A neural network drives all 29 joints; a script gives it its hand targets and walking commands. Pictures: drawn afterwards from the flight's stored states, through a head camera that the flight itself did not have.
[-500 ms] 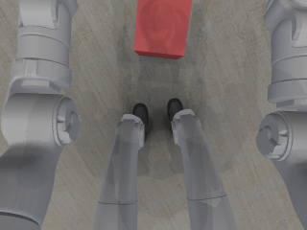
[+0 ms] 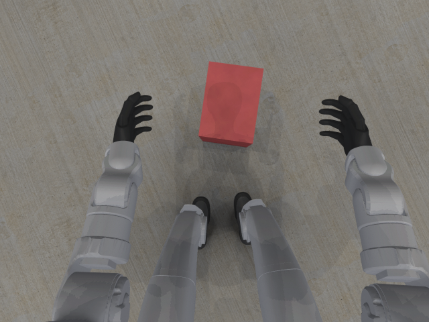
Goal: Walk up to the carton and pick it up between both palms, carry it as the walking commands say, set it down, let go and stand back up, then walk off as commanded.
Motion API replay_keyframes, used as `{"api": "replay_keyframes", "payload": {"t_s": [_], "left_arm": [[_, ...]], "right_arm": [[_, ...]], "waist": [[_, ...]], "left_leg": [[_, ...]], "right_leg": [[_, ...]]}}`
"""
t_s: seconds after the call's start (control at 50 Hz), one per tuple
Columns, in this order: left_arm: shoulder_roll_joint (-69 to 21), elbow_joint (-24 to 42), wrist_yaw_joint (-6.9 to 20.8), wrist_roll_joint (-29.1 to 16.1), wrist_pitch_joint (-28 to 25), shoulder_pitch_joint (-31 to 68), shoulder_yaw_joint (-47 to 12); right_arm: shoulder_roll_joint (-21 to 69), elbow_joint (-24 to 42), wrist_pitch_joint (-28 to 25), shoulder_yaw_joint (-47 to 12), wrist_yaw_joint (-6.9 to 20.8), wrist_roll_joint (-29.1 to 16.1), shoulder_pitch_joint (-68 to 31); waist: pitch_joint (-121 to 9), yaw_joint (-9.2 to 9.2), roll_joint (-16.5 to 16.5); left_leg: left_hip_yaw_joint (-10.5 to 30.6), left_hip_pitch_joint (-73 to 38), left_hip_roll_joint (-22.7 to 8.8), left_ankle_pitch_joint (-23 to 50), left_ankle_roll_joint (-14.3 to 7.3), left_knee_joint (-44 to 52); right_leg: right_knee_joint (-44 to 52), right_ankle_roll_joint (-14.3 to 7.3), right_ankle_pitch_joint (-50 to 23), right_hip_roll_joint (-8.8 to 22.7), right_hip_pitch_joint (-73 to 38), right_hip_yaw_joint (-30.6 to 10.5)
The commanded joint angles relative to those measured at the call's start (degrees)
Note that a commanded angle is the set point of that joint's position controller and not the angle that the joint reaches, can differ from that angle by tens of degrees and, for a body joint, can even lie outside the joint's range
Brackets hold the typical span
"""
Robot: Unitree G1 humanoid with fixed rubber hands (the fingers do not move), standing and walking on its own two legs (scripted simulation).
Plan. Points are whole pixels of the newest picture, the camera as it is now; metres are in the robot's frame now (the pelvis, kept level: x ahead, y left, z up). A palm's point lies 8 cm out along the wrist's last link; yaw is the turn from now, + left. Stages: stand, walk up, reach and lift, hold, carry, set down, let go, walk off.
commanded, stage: let go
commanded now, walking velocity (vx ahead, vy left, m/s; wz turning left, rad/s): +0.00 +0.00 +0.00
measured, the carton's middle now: (229, 108) +0.53 -0.05 -0.61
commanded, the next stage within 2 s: stand in 0.96 s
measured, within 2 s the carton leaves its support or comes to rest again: neither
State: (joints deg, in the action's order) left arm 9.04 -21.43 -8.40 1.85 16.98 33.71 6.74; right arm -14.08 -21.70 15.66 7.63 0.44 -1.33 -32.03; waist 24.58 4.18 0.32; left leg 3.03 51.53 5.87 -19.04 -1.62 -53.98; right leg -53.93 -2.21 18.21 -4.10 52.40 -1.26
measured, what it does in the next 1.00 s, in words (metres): rises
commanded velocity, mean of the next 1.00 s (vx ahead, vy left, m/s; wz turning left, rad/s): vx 0.00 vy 0.00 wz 0.00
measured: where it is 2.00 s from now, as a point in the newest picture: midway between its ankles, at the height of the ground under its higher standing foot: (222, 229)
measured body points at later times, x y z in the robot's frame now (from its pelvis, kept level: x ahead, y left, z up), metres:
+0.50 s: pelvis +0.07 +0.00 +0.06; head +0.15 +0.00 +0.50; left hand +0.27 +0.22 -0.04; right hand +0.24 -0.23 -0.03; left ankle +0.06 +0.10 -0.67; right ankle +0.07 -0.09 -0.67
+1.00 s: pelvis +0.08 +0.02 +0.06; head +0.08 +0.01 +0.51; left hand +0.25 +0.24 -0.02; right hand +0.23 -0.22 -0.02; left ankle +0.06 +0.10 -0.67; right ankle +0.07 -0.09 -0.67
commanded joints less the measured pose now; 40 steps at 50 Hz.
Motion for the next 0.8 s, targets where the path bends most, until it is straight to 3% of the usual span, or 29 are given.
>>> {"api": "replay_keyframes", "payload": {"t_s": [0.0, 0.06, 0.1, 0.12, 0.14, 0.22, 0.26, 0.3, 0.34, 0.4, 0.44, 0.46, 0.52, 0.54, 0.62, 0.66, 0.76, 0.78], "left_arm": [[4.7, 8.2, 2.0, 1.8, -6.5, -0.4, 1.4], [4.6, -0.6, 3.7, 2.7, -9.1, -6.9, 1.5], [4.1, -4.6, 4.9, 2.5, -10.3, -10.1, 2.1], [4.5, -3.4, 5.5, 2.9, -11.1, -14.3, 2.3], [4.4, -6.6, 5.9, 2.6, -11.2, -16.2, 1.6], [4.7, -5.7, 7.0, 2.7, -13.0, -23.1, 1.8], [4.0, -3.9, 7.8, 1.1, -14.0, -27.3, 0.4], [4.7, -0.6, 8.5, 0.8, -15.0, -31.3, -0.3], [5.9, 1.3, 8.9, 0.2, -15.8, -32.6, -0.8], [7.5, 3.1, 9.7, -0.3, -16.3, -37.6, -1.1], [7.9, 5.6, 10.1, -1.0, -16.8, -39.5, -2.2], [8.6, 6.3, 10.2, -0.8, -16.8, -40.5, -2.1], [8.7, 5.5, 10.7, -1.5, -15.8, -42.8, -2.2], [9.1, 6.0, 10.8, -1.6, -15.2, -42.3, -1.9], [8.5, 5.4, 11.7, -2.2, -12.8, -44.0, -2.6], [8.9, 5.5, 12.0, -2.3, -11.7, -42.5, -2.7], [9.0, 5.0, 12.3, -1.7, -10.0, -42.6, -2.3], [8.6, 4.7, 12.4, -1.8, -9.8, -43.2, -2.5]], "right_arm": [[-4.9, 8.4, -6.2, 2.3, 1.1, 1.0, 5.1], [-3.2, 1.0, -8.6, 0.8, 1.7, 2.1, 10.9], [-2.4, -1.2, -9.8, -1.2, 2.3, 1.4, 13.1], [-1.1, -0.8, -10.5, -1.9, 2.5, 1.1, 17.3], [-1.7, -2.8, -10.9, -2.1, 2.4, 1.5, 18.7], [-2.9, -3.1, -12.4, -1.7, 2.2, 2.4, 26.0], [-3.3, 0.7, -13.2, -2.6, 2.1, 1.6, 28.6], [-3.4, 4.2, -13.8, -2.6, 2.0, 1.8, 32.4], [-3.8, 4.5, -14.2, -3.1, 2.3, 1.1, 34.9], [-4.2, 6.4, -14.5, -4.1, 2.3, 0.8, 39.7], [-4.5, 7.3, -14.7, -3.9, 2.5, 0.6, 42.7], [-5.0, 6.4, -14.7, -3.4, 2.7, 0.7, 43.1], [-5.8, 6.6, -14.0, -3.6, 3.2, 0.3, 42.4], [-5.8, 5.5, -13.3, -3.8, 3.4, 0.0, 41.7], [-5.7, 3.9, -10.8, -4.2, 4.0, 0.5, 42.7], [-5.6, 4.0, -9.4, -4.1, 4.2, 0.9, 40.6], [-5.8, 4.5, -7.8, -3.1, 3.7, 2.1, 39.9], [-5.8, 4.6, -7.3, -2.7, 3.6, 2.3, 39.7]], "waist": [[-76.5, 0.35, -0.9], [-60.8, -1.04, -2.7], [-53.2, -1.58, -1.9], [-53.8, -2.82, -0.4], [-48.8, -2.28, -1.0], [-41.9, -2.35, -0.6], [-40.9, -1.77, -1.5], [-42.0, -2.33, -2.2], [-40.5, -2.78, -1.0], [-39.2, -2.85, -3.7], [-39.4, -3.19, -2.7], [-39.1, -3.77, -0.2], [-32.2, -3.29, 0.8], [-29.7, -3.85, 2.5], [-24.1, -3.57, 2.7], [-21.8, -3.51, 0.8], [-19.7, -3.58, -1.4], [-19.9, -3.58, -0.6]], "left_leg": [[0.1, -20.0, -1.9, 16.9, 1.0, 9.4], [-0.3, -17.3, -3.5, 10.6, 0.9, 13.1], [-0.6, -17.4, -4.0, 7.3, 0.9, 15.4], [-1.0, -20.5, -3.8, 7.7, 1.2, 16.7], [-1.2, -20.5, -4.1, 6.4, 1.4, 18.3], [-1.3, -25.5, -4.6, 7.2, 1.3, 22.2], [-1.4, -28.9, -4.7, 9.0, 0.8, 23.6], [-1.2, -33.0, -4.6, 11.6, 0.5, 25.1], [-0.8, -34.4, -4.5, 14.4, 0.9, 26.1], [-0.9, -38.4, -4.3, 17.0, 0.5, 27.8], [-0.7, -41.0, -4.4, 20.4, 0.9, 28.4], [-0.6, -42.4, -4.4, 21.8, 1.5, 28.7], [0.0, -43.1, -5.1, 20.1, 1.7, 29.7], [-0.3, -42.9, -5.2, 17.7, 1.8, 30.4], [-0.2, -43.5, -5.9, 13.6, 1.8, 32.0], [0.0, -43.9, -6.1, 9.2, 1.1, 32.6], [0.0, -45.9, -6.1, 8.8, 0.4, 32.5], [0.1, -46.0, -6.2, 9.9, 0.7, 32.4]], "right_leg": [[7.7, 3.1, -31.6, 3.1, -40.9, -3.6], [11.9, 3.1, -24.4, 4.5, -35.4, -3.9], [14.3, 2.9, -19.7, 5.0, -34.2, -3.7], [15.1, 3.0, -19.4, 5.1, -36.8, -3.1], [17.1, 2.9, -17.6, 5.1, -35.1, -3.0], [20.7, 2.7, -17.2, 4.8, -37.3, -3.0], [22.6, 2.8, -19.1, 4.8, -40.7, -3.3], [23.6, 3.0, -21.4, 4.7, -44.2, -2.9], [24.3, 2.8, -23.8, 4.4, -46.2, -2.8], [26.4, 3.3, -27.4, 4.4, -49.7, -2.5], [26.9, 3.1, -30.1, 4.0, -51.7, -2.4], [27.3, 2.9, -29.8, 3.9, -51.6, -2.3], [29.2, 2.2, -23.4, 3.7, -48.3, -1.9], [30.1, 2.0, -20.5, 3.8, -47.0, -1.9], [30.8, 1.6, -13.3, 3.3, -46.0, -1.1], [31.1, 1.7, -8.9, 3.4, -45.1, -0.9], [31.3, 1.7, -7.0, 3.1, -44.7, -0.6], [31.1, 1.5, -7.7, 2.9, -44.6, -0.6]]}}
